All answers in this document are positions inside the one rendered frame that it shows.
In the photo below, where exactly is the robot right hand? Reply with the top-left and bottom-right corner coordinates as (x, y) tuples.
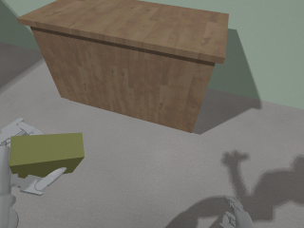
(219, 195), (255, 228)

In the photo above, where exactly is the robot left forearm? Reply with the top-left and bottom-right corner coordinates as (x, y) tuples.
(0, 194), (19, 228)

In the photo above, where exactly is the sponge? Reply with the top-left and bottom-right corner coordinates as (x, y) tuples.
(9, 132), (85, 179)

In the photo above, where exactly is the robot left hand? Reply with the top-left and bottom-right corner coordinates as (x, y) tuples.
(0, 118), (67, 196)

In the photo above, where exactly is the table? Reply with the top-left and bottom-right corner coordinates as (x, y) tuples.
(17, 0), (229, 133)

